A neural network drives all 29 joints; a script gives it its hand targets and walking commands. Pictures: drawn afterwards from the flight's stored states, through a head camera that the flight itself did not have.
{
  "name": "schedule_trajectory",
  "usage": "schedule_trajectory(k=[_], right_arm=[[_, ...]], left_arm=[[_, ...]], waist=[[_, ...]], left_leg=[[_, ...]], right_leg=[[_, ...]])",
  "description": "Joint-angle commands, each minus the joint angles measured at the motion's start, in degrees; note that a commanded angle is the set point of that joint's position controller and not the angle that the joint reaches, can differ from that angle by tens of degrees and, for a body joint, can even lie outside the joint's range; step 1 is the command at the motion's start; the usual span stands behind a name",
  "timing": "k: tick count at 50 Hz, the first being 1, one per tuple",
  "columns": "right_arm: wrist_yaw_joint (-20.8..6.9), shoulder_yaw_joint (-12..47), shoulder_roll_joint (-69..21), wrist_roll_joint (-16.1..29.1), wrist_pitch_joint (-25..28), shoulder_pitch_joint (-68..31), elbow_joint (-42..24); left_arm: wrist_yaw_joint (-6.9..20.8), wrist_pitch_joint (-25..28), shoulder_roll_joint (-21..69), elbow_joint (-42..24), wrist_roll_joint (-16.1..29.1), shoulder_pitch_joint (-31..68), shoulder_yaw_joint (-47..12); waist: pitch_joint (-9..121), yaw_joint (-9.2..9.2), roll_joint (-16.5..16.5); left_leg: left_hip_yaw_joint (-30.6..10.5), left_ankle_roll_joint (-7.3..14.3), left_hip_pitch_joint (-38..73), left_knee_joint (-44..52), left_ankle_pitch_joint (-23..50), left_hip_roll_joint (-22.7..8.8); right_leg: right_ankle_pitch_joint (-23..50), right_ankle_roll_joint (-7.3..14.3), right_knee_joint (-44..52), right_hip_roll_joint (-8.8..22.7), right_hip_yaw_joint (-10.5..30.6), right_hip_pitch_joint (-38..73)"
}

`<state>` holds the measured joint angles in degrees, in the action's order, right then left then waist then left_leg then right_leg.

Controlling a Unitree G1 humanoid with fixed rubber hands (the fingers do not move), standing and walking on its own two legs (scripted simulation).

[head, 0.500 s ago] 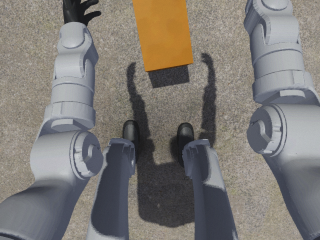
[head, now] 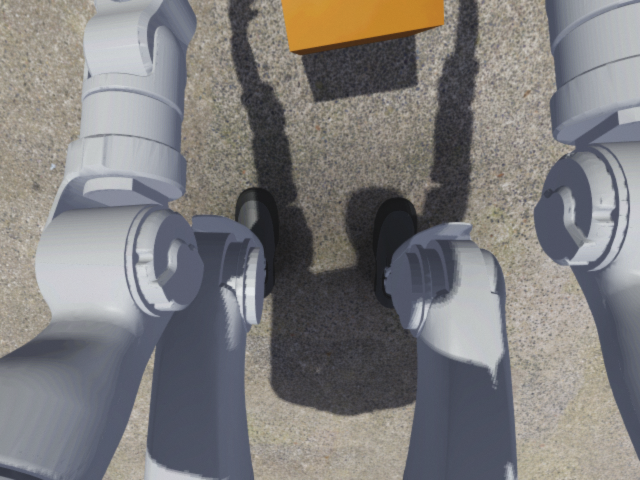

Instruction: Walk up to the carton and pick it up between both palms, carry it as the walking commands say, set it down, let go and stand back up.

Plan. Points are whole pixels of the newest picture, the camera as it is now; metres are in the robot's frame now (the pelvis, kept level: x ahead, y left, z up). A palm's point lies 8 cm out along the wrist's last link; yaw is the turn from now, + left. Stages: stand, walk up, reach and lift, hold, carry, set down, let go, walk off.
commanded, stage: reach and lift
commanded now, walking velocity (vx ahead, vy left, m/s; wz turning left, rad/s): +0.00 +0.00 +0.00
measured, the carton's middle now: out of the picture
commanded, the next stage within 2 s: none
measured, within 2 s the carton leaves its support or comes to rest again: neither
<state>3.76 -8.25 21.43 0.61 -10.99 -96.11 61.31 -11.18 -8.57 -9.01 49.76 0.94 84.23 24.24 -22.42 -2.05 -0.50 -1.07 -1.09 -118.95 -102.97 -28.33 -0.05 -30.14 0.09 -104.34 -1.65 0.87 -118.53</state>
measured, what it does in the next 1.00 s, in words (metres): lowers itself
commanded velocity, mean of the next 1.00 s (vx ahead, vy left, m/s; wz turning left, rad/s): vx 0.00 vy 0.00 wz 0.00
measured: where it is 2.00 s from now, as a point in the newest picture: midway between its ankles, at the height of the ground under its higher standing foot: (324, 266)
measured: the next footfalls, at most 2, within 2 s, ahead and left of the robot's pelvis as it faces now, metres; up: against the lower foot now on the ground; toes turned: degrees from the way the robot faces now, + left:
none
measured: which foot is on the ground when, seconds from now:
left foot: down 0.00-1.00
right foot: down 0.00-1.00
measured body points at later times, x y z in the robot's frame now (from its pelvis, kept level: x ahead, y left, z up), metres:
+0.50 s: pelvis +0.00 +0.00 -0.09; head +0.40 +0.00 +0.09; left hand +0.56 +0.17 -0.32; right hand +0.61 -0.14 -0.30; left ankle +0.11 +0.13 -0.44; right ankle +0.10 -0.12 -0.44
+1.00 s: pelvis +0.00 +0.00 -0.09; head +0.40 +0.00 +0.09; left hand +0.56 +0.16 -0.32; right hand +0.61 -0.13 -0.31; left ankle +0.11 +0.13 -0.44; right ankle +0.10 -0.12 -0.44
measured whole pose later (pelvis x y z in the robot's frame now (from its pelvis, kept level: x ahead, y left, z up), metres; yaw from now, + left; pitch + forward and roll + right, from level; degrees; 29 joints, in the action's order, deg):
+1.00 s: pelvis +0.00 +0.00 -0.09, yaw +1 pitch +38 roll +2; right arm 1.2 -2.0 23.1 6.0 -8.7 -102.3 70.6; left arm -6.3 -5.7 -14.1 63.9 1.3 94.0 20.5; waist -30.0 -2.4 -0.6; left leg -1.1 -2.2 -127.4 -122.0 -32.9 0.7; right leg -35.1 0.1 -124.1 -1.7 1.1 -127.3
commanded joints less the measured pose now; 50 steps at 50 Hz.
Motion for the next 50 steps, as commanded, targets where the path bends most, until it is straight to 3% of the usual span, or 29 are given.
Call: schedule_trajectory(k=[1, 5, 6, 7, 9, 10, 12, 14, 16, 17, 22, 23, 25, 26, 27, 31, 32, 33, 34, 36, 37, 40, 43, 44, 45, 46, 48, 49, 50], right_arm=[[2.3, 3.0, 13.3, 8.6, 4.2, -29.2, -11.9], [1.6, 5.1, 12.8, 9.2, 1.2, -28.1, 5.6], [1.0, 1.7, 12.8, 7.4, 2.2, -27.4, 3.6], [0.3, 6.0, 9.6, 10.0, 1.9, -25.3, 7.7], [-1.2, 5.7, 7.9, 12.4, 1.9, -30.4, 2.4], [-1.7, 7.3, 6.9, 11.5, 2.9, -32.2, -0.6], [-1.5, 5.9, 9.9, 10.8, 2.5, -28.6, 4.9], [-2.5, 7.1, 8.2, 10.3, 2.5, -28.9, 4.7], [-2.9, 7.3, 8.7, 10.0, 2.1, -30.2, 6.4], [-2.7, 6.7, 10.1, 9.3, 2.8, -30.3, 6.6], [-2.4, 6.1, 11.0, 9.6, 4.4, -26.6, 8.6], [-2.0, 3.2, 10.9, 7.5, 4.9, -27.1, 5.3], [-2.2, 3.5, 11.1, 8.2, 4.7, -22.3, 9.9], [-2.5, 6.1, 7.8, 8.5, 5.0, -24.6, 7.9], [-2.5, 4.6, 9.2, 8.4, 5.1, -24.4, 7.2], [-2.2, 6.1, 8.4, 9.1, 5.3, -20.9, 7.3], [-2.3, 7.5, 8.8, 9.7, 5.3, -24.0, 5.0], [-1.6, 5.9, 9.4, 9.3, 5.4, -23.1, 5.0], [-2.1, 2.0, 11.8, 7.6, 5.7, -19.0, 6.8], [-2.1, 5.7, 9.5, 7.5, 5.0, -23.4, 7.6], [-2.4, 4.3, 9.8, 7.5, 4.8, -22.9, 6.9], [-3.1, 9.6, 3.6, 9.1, 5.4, -26.4, 1.7], [-4.0, 4.2, 4.5, 7.5, 4.2, -20.7, 7.0], [-4.1, 7.0, 2.3, 7.1, 4.8, -21.8, 4.0], [-3.0, 4.2, 6.0, 5.7, 4.7, -22.2, 3.6], [-3.1, 5.8, 3.8, 5.9, 5.5, -25.0, -0.1], [-2.9, 4.7, 4.4, 4.6, 5.5, -22.0, 5.4], [-4.3, 6.8, -0.8, 6.3, 4.9, -23.5, 4.3], [-5.4, 6.0, -3.4, 5.2, 4.7, -23.8, 2.9]], left_arm=[[-1.4, 3.4, -15.1, -12.5, 3.7, 33.0, -7.9], [0.1, 0.2, -14.4, 9.9, 5.3, 31.0, -9.4], [0.0, 1.1, -15.0, 6.0, 4.1, 30.7, -8.4], [0.6, 1.1, -14.9, 11.8, 2.3, 28.6, -7.2], [1.0, 2.0, -17.5, 6.0, 0.3, 33.6, -5.3], [1.4, 2.7, -13.6, 2.6, 2.9, 33.7, -7.1], [2.0, 2.0, -16.2, 7.7, 1.5, 32.8, -6.3], [2.5, 3.0, -17.1, 10.4, -1.2, 30.9, -4.1], [2.7, 3.5, -18.5, 9.3, -1.9, 33.6, -4.1], [3.3, 3.4, -16.6, 10.0, 0.4, 34.0, -5.2], [2.9, 5.2, -17.0, 11.9, -1.3, 32.6, -3.9], [3.3, 4.8, -13.1, 8.3, 1.7, 33.7, -7.3], [3.6, 5.0, -13.8, 13.8, -0.5, 30.3, -6.4], [3.9, 5.9, -12.7, 12.3, 0.3, 29.6, -5.3], [4.0, 5.3, -12.6, 12.3, 1.5, 30.4, -7.6], [3.8, 5.5, -13.4, 11.0, 1.7, 29.3, -6.2], [3.7, 5.5, -14.3, 10.6, 0.2, 28.7, -4.9], [3.2, 5.5, -16.1, 11.6, -0.1, 27.5, -4.1], [3.5, 5.4, -12.9, 9.2, -0.6, 25.9, -5.0], [4.2, 4.3, -12.0, 11.1, 1.4, 28.2, -6.0], [4.2, 4.0, -10.8, 12.0, 0.6, 26.9, -6.9], [4.9, 4.9, -8.5, 9.6, 1.1, 28.7, -6.9], [5.8, 4.3, -8.3, 9.3, -0.1, 27.7, -8.0], [5.8, 4.6, -7.1, 7.5, 0.2, 28.1, -7.4], [4.9, 4.8, -11.0, 7.8, -1.7, 27.7, -5.5], [5.4, 5.0, -6.5, 6.2, 1.7, 29.8, -9.1], [5.5, 4.1, -4.9, 10.3, 0.0, 29.1, -7.5], [6.8, 3.7, -2.1, 13.5, -0.6, 26.8, -9.4], [8.2, 3.3, 3.4, 8.1, 0.4, 30.3, -10.0]], waist=[[96.8, -6.52, -1.9], [72.6, -5.75, 0.6], [74.8, -4.73, -1.3], [67.4, -7.92, 1.5], [65.1, -11.08, -2.0], [66.3, -9.68, 4.1], [63.1, -7.72, 2.4], [57.0, -11.88, 2.2], [53.2, -11.07, 1.8], [56.2, -7.58, 3.0], [53.3, -10.00, 0.7], [58.9, -2.64, 2.8], [55.1, -5.08, -3.3], [54.8, -7.32, -1.2], [56.9, -5.03, -0.3], [60.3, -6.93, -0.5], [58.8, -10.12, 1.2], [61.6, -8.21, 2.3], [56.7, -6.59, -4.1], [57.6, -5.63, 2.4], [55.2, -6.20, -1.5], [56.0, -9.23, 2.4], [52.7, -7.69, -3.0], [54.3, -7.18, 2.8], [55.4, -8.34, -1.3], [57.9, -4.38, 2.0], [53.9, -3.12, -0.1], [49.3, -6.54, -1.2], [52.9, -3.64, -1.7]], left_leg=[[5.9, -2.3, 47.0, -6.6, 30.7, 5.1], [4.7, -1.8, 37.3, -7.7, 17.1, 4.2], [2.9, -1.7, 41.2, -7.3, 19.6, 4.6], [4.4, -1.6, 36.0, -8.4, 16.3, 3.7], [4.7, -1.5, 38.6, -9.6, 17.6, 3.2], [4.6, -0.5, 33.6, -9.3, 19.3, 3.9], [4.6, -0.9, 33.9, -12.0, 14.8, 2.8], [5.2, -1.2, 31.7, -12.1, 14.9, 3.2], [4.4, -1.2, 30.5, -14.1, 13.5, 2.7], [2.7, -1.1, 29.6, -14.3, 15.5, 2.7], [3.8, -2.2, 28.0, -18.0, 23.4, 3.0], [1.1, -1.5, 33.8, -16.9, 24.7, 2.9], [0.8, -1.9, 40.0, -19.0, 28.1, 3.3], [2.6, -2.0, 33.8, -19.0, 28.9, 3.9], [0.3, -1.5, 36.6, -18.3, 30.9, 3.0], [1.9, -1.8, 38.2, -18.4, 29.1, 3.2], [3.0, -1.9, 34.4, -19.0, 29.3, 3.7], [3.1, -1.9, 35.5, -18.6, 27.8, 3.9], [3.1, -2.3, 36.5, -18.2, 30.0, 3.4], [2.7, -2.0, 32.5, -18.0, 25.6, 4.2], [2.4, -1.9, 34.2, -17.6, 25.5, 3.7], [3.5, -1.0, 32.2, -17.5, 27.9, 3.8], [3.0, -2.0, 37.1, -17.4, 25.4, 3.7], [3.1, -1.4, 32.3, -17.8, 26.7, 3.7], [4.4, -2.1, 33.6, -18.0, 24.6, 4.2], [2.8, -0.9, 35.2, -17.7, 26.9, 4.1], [2.6, -2.0, 34.9, -17.6, 24.6, 4.1], [1.9, -1.0, 34.5, -17.1, 25.4, 4.5], [1.8, -1.8, 36.6, -16.6, 25.1, 4.6]], right_leg=[[24.4, -0.9, -4.5, -3.5, -0.7, 35.6], [8.8, -0.5, -4.5, -1.5, -0.9, 24.2], [10.6, -0.8, -6.6, -2.6, -1.9, 24.1], [7.9, -1.2, -6.3, -1.9, -1.1, 22.9], [8.2, -1.0, -8.0, -2.0, -0.1, 18.6], [11.9, -1.3, -7.9, -2.1, -0.3, 24.8], [7.1, -1.2, -9.4, -1.0, 0.1, 22.4], [6.6, -1.7, -10.2, -1.2, 0.7, 18.0], [4.9, -1.2, -10.4, -1.0, 2.0, 16.4], [9.0, -1.1, -12.6, -0.8, 1.2, 20.7], [16.0, -1.2, -14.8, -1.6, 2.7, 18.6], [18.6, -1.3, -15.3, -1.8, 0.2, 20.5], [15.6, -1.5, -14.9, -1.8, 1.0, 11.5], [18.4, -1.2, -13.0, -2.1, 3.1, 17.1], [19.1, -1.8, -16.1, -1.8, 0.8, 14.3], [19.1, -1.9, -15.0, -1.9, 1.3, 17.3], [20.7, -1.8, -15.5, -1.8, 2.1, 20.0], [20.5, -2.3, -16.6, -1.8, 0.5, 21.2], [18.4, -1.5, -15.5, -2.8, 0.6, 12.1], [19.2, -1.6, -15.1, -1.8, 1.3, 22.6], [16.0, -1.4, -15.4, -2.3, 0.9, 14.7], [19.2, -1.9, -14.1, -2.4, 1.2, 18.6], [15.1, -1.8, -14.5, -2.6, 0.9, 12.8], [18.9, -2.1, -14.6, -2.6, 0.9, 18.5], [17.8, -1.7, -14.7, -2.7, 1.6, 19.5], [18.3, -2.1, -15.0, -2.8, -0.3, 19.5], [17.3, -1.7, -14.2, -2.7, 0.1, 18.1], [15.2, -1.5, -14.3, -2.9, 1.0, 14.1], [16.1, -1.0, -15.1, -3.2, -0.4, 16.5]])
